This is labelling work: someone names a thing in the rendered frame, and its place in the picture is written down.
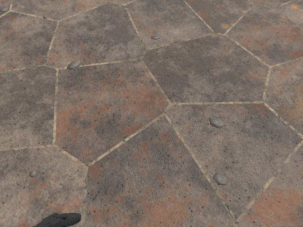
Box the left robot hand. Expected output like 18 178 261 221
32 213 81 227

